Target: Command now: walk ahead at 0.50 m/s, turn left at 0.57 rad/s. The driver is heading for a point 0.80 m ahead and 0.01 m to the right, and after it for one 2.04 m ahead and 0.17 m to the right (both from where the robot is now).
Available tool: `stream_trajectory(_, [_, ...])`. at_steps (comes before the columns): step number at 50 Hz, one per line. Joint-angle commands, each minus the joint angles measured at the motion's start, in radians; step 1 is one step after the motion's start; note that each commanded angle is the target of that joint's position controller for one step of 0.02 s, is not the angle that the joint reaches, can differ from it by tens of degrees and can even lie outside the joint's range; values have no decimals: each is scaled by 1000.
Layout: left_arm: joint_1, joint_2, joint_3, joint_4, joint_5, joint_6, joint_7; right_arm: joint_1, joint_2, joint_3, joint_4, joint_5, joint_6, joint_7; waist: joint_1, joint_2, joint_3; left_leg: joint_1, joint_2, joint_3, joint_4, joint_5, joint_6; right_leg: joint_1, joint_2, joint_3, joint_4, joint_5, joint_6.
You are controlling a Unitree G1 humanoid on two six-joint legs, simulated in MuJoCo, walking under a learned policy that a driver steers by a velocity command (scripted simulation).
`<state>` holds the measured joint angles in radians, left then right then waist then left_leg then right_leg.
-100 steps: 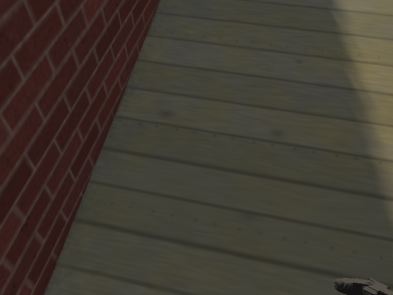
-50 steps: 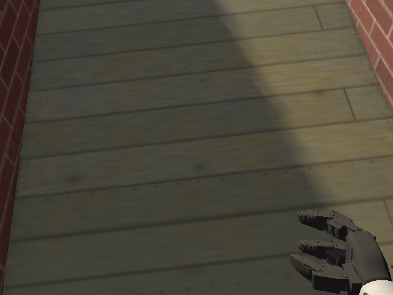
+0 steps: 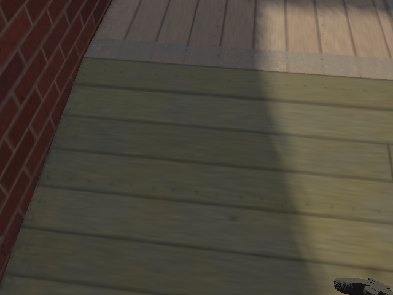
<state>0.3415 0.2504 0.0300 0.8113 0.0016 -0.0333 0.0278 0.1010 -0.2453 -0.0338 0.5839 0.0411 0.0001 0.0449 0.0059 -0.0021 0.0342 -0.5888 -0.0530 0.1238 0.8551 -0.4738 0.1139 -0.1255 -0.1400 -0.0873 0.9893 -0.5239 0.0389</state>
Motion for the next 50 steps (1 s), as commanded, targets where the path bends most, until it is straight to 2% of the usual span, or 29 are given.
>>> stream_trajectory(1, [-226,114,19,-224,-51,-114,-20,307,-198,-69,24,-32,-44,-22,-131,30,-202,799,376,-961,-657,-214,238,-810,103,209,557,128,-39])
stream_trajectory(2, [-217,90,8,-218,-26,-122,-11,247,-165,-59,23,-34,-58,-18,-72,-58,-123,637,332,-808,-626,-15,198,-760,55,195,514,188,-46])
stream_trajectory(3, [-179,88,12,-209,-6,-118,-9,188,-128,-47,21,-41,-68,-13,-13,-39,-95,507,273,-657,-596,170,178,-687,26,195,474,247,-51])
stream_trajectory(4, [-138,85,15,-202,-8,-104,-16,161,-88,-33,21,-48,-70,-12,28,9,-87,430,218,-545,-593,235,165,-634,11,193,483,275,-57])
stream_trajectory(7, [-163,46,5,-211,12,-67,-29,196,-89,-27,55,-31,-71,-23,47,11,-64,362,167,-434,-598,332,156,-715,16,131,524,291,-36])
stream_trajectory(11, [-326,21,-18,-291,32,-54,-31,282,-101,-23,91,-31,-53,-51,1,59,-31,306,134,-404,-640,356,135,-777,38,70,369,399,19])
stream_trajectory(13, [-431,4,-26,-329,28,-58,-30,327,-99,-21,103,-28,-41,-62,-41,74,-34,347,127,-396,-645,395,113,-741,63,47,181,420,40])
stream_trajectory(17, [-566,-15,-37,-358,-13,-71,-58,390,-116,-17,138,-27,-20,-87,-87,158,-32,530,201,-405,-661,503,106,-658,124,-15,-159,360,18])
stream_trajectory(20, [-375,74,9,-314,-9,-72,-60,347,-152,-19,137,-30,-19,-83,25,256,-150,633,236,-380,-466,1152,57,-413,208,-48,-199,207,-76])
stream_trajectory(21, [-256,110,26,-291,-8,-69,-56,304,-158,-19,129,-27,-19,-83,105,244,-208,619,207,-339,-323,1327,30,-258,214,-37,-283,247,-119])
stream_trajectory(22, [-61,152,43,-251,2,-65,-51,233,-162,-15,96,-40,-27,-84,207,200,-315,450,190,-345,-105,1245,12,54,124,89,-312,265,-180])
stream_trajectory(23, [91,230,70,-198,28,-62,-49,371,-53,7,84,-41,-43,-79,144,-180,-521,112,52,-320,267,645,-38,479,-123,529,-387,72,-342])
stream_trajectory(24, [139,191,62,-160,12,-50,-42,362,-37,16,82,-27,-55,-54,153,-418,-550,-104,-91,-343,495,2,-73,537,-241,1052,-725,-194,-427])
stream_trajectory(25, [26,129,47,-162,-7,-54,-25,254,-106,-7,62,-10,-76,-36,119,-256,-241,-254,-33,-335,667,39,-74,337,-231,1004,-769,-289,-397])
stream_trajectory(27, [-59,78,23,-152,12,-57,-17,102,-79,11,-9,-39,-95,-22,34,-4,-46,-202,61,-262,651,154,-53,-7,-143,679,-765,2,-341])
stream_trajectory(28, [-90,52,14,-150,19,-65,-21,131,-66,10,-10,-45,-91,-21,-21,-1,-39,-138,106,-263,589,207,-53,-95,-80,558,-771,123,-309])
stream_trajectory(30, [-106,14,-1,-141,7,-65,-29,187,-40,19,4,-39,-80,-17,-65,-35,-40,-78,116,-219,543,223,-77,-165,-5,408,-785,239,-305])
stream_trajectory(33, [-85,82,17,-127,-13,-64,-21,125,-29,33,-24,-67,-72,-26,-67,-43,-20,-53,124,-154,331,265,-142,-243,32,299,-802,309,-316])
stream_trajectory(36, [-27,151,39,-129,-18,-45,-4,-22,-2,49,-60,-42,-76,-33,1,-102,-32,103,86,-118,-22,247,-196,-262,48,264,-808,299,-293])
stream_trajectory(39, [36,202,57,-117,-25,-31,0,-75,-66,24,-67,-17,-82,-31,29,-125,-47,160,59,-128,-208,217,-209,-158,-26,370,-744,167,-277])
stream_trajectory(41, [28,181,50,-121,-26,-22,-4,-17,-104,-1,-45,-9,-89,-34,-11,-124,-50,278,44,-110,-290,246,-183,-170,-31,412,-683,120,-251])
stream_trajectory(42, [19,140,36,-129,-14,-23,-9,82,-131,-20,-15,-6,-94,-43,-58,-125,-84,427,46,-107,-317,235,-159,-218,14,390,-580,187,-219])
stream_trajectory(43, [-16,69,13,-156,2,-29,-15,257,-182,-42,10,-20,-101,-53,-145,-40,-197,681,198,-283,-357,146,-100,-350,94,304,-278,205,-159])
stream_trajectory(44, [64,-47,-17,-179,29,-38,-18,350,-239,-49,16,-39,-85,-56,-102,238,-310,903,415,-581,-399,57,-17,-563,172,218,85,-112,-97])
stream_trajectory(45, [130,12,-6,-199,-42,-38,-23,371,-272,-65,39,-44,-76,-48,-89,397,-332,907,545,-1054,-653,-422,133,-789,185,210,329,-67,-71])
stream_trajectory(46, [28,97,19,-197,-56,-28,-16,315,-199,-51,49,-27,-79,-53,-94,195,-170,807,517,-975,-680,-482,120,-866,126,206,488,14,-55])
stream_trajectory(47, [-55,113,26,-218,-40,-23,-16,258,-148,-35,62,-31,-82,-59,-84,116,-72,691,467,-762,-642,-244,82,-883,94,175,532,116,-52])
stream_trajectory(48, [-68,97,24,-217,-27,-11,-19,214,-101,-17,59,-48,-86,-54,-54,74,-46,586,385,-572,-614,-36,58,-824,68,177,535,181,-49])
stream_trajectory(50, [-42,56,21,-223,-28,4,-33,168,-49,-7,88,-65,-92,-51,3,117,-21,460,308,-356,-628,144,23,-740,47,190,517,246,-42])
